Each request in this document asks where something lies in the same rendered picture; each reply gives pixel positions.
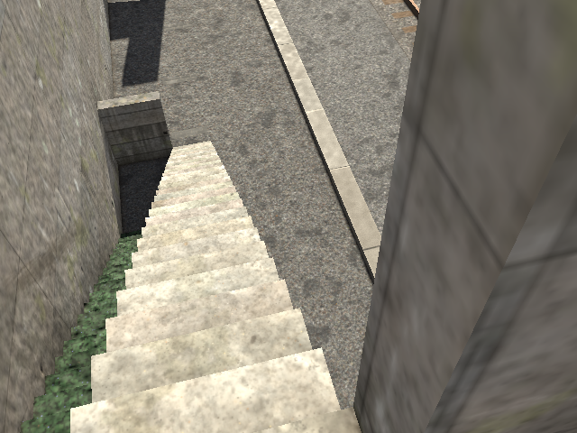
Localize stairs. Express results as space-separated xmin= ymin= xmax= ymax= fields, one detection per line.
xmin=70 ymin=141 xmax=341 ymax=433

